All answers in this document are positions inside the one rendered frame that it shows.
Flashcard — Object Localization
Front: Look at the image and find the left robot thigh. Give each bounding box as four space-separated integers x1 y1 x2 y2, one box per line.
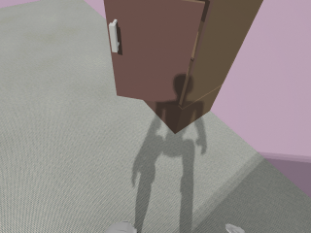
104 221 137 233

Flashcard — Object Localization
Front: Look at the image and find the cupboard door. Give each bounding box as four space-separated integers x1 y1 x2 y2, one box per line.
103 0 205 106

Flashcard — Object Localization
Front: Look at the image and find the robot right hand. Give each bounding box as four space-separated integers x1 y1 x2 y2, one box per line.
225 223 245 233

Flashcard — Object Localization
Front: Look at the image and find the handle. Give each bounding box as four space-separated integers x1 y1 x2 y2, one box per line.
109 19 120 52

